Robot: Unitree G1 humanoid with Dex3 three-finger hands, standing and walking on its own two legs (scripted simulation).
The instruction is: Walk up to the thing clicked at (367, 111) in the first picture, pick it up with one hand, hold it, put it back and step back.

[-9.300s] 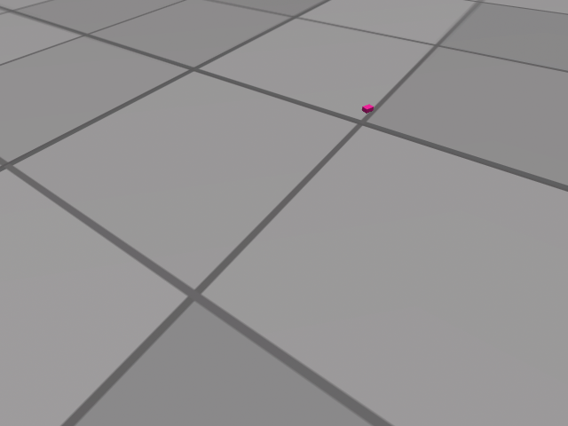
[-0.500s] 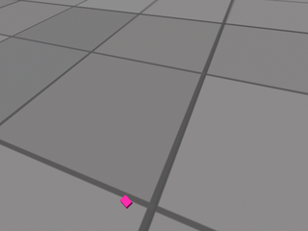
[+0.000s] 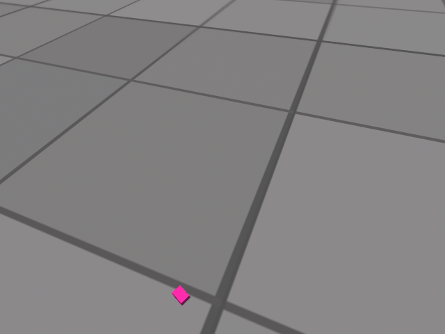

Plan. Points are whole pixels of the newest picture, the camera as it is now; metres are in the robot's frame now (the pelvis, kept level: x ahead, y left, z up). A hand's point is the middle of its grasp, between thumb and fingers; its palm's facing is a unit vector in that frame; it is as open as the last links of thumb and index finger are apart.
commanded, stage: stand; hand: left
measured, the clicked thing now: (181, 295) +0.49 +0.21 -0.77
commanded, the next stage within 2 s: none
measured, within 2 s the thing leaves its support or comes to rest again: neither
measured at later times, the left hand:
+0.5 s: hand out of the picture +0.06 +0.26 -0.16, palm faces -0.02 -0.94 -0.34, open 7.4 cm
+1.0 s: hand out of the picture +0.08 +0.26 -0.16, palm faces -0.02 -0.94 -0.34, open 7.4 cm
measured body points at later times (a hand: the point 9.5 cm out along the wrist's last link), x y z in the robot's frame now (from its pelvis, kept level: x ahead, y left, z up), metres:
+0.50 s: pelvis +0.00 +0.00 +0.00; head +0.00 +0.01 +0.45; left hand +0.07 +0.31 -0.13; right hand +0.07 -0.30 -0.13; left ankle +0.01 +0.15 -0.75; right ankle +0.00 -0.13 -0.75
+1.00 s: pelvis +0.01 +0.00 +0.00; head +0.02 +0.00 +0.45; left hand +0.08 +0.31 -0.13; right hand +0.08 -0.30 -0.13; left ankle +0.01 +0.15 -0.75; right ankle +0.00 -0.13 -0.75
